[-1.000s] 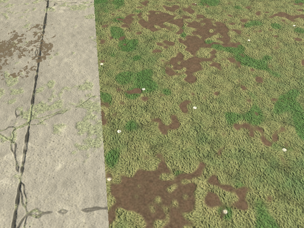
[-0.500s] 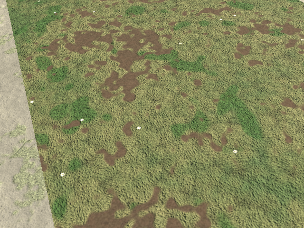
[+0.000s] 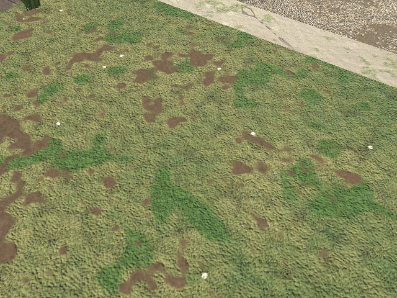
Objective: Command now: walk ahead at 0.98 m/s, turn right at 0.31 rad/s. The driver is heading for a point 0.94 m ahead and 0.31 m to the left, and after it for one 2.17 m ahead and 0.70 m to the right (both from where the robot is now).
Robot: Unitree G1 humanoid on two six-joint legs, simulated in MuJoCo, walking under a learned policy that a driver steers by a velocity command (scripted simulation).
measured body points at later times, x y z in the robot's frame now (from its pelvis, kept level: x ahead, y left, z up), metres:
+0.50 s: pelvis +0.46 -0.05 +0.00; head +0.48 -0.04 +0.45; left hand +0.39 +0.23 -0.13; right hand +0.65 -0.29 -0.11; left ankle +0.59 +0.10 -0.65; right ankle +0.35 -0.13 -0.74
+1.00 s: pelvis +0.91 +0.07 +0.00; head +0.94 +0.10 +0.44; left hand +1.05 +0.39 -0.05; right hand +1.03 -0.19 -0.12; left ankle +0.77 +0.03 -0.74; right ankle +1.20 +0.02 -0.68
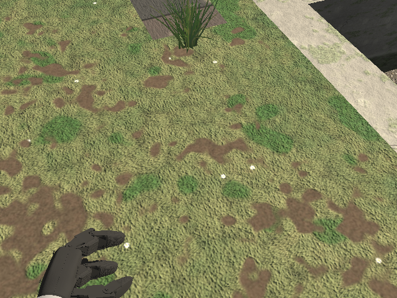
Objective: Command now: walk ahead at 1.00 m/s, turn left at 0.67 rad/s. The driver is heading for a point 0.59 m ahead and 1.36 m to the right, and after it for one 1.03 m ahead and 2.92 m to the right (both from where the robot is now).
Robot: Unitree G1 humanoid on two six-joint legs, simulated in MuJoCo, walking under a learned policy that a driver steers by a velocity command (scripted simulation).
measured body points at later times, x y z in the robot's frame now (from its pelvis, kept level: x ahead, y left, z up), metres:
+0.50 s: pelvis +0.42 -0.05 -0.01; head +0.46 -0.05 +0.43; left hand +0.37 +0.23 -0.14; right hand +0.68 -0.28 -0.06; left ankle +0.59 +0.02 -0.74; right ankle +0.27 -0.16 -0.72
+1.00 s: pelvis +0.51 -0.10 -0.01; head +0.50 -0.13 +0.44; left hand +0.81 +0.02 -0.08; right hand +0.43 -0.39 -0.13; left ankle +0.60 +0.02 -0.69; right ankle +0.48 -0.18 -0.73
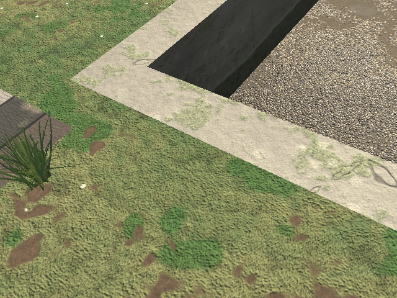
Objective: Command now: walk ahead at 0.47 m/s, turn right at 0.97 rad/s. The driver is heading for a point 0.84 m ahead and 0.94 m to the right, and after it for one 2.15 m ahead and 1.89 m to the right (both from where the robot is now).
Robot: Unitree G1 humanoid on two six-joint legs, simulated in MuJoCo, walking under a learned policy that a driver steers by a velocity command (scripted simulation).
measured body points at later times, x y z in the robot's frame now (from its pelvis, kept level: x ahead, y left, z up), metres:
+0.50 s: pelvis +0.23 +0.00 +0.02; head +0.25 +0.01 +0.47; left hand +0.51 +0.17 -0.08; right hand +0.18 -0.30 -0.07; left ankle +0.24 +0.12 -0.72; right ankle +0.16 -0.10 -0.62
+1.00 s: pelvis +0.53 -0.28 +0.00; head +0.56 -0.29 +0.45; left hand +0.78 -0.13 -0.13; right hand +0.43 -0.56 -0.08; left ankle +0.71 -0.19 -0.63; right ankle +0.50 -0.25 -0.72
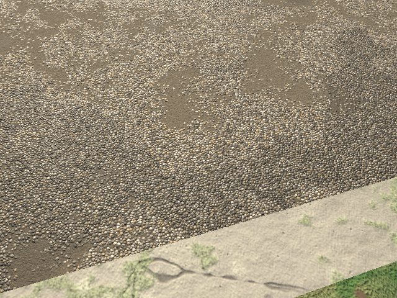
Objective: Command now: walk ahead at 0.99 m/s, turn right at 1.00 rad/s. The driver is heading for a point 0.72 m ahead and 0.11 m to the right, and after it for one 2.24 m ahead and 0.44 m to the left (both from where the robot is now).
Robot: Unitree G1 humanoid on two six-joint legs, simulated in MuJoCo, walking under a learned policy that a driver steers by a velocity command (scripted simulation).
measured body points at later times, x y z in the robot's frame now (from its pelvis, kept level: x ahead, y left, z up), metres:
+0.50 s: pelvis +0.39 +0.03 -0.01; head +0.41 +0.03 +0.44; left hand +0.74 +0.14 -0.04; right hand +0.29 -0.24 -0.12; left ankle +0.41 +0.14 -0.72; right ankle +0.42 -0.13 -0.61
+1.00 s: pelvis +0.54 -0.12 -0.02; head +0.55 -0.11 +0.42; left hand +0.86 -0.06 -0.06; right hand +0.59 -0.41 -0.11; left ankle +0.57 -0.02 -0.71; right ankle +0.59 -0.19 -0.72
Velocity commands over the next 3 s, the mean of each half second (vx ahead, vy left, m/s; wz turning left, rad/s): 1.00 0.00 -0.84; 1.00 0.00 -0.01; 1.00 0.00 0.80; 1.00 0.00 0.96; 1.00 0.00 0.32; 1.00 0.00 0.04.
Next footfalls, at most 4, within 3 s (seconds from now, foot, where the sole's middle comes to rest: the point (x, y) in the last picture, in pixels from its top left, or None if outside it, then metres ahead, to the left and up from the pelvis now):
0.24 left None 0.45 0.13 -0.76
0.70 right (262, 253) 0.62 -0.21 -0.76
0.96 left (211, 256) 0.61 -0.03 -0.76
1.24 right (294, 266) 0.58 -0.31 -0.76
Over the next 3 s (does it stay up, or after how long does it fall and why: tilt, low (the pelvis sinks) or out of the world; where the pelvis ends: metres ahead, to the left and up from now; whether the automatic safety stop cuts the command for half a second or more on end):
stays up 0.41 -0.08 0.00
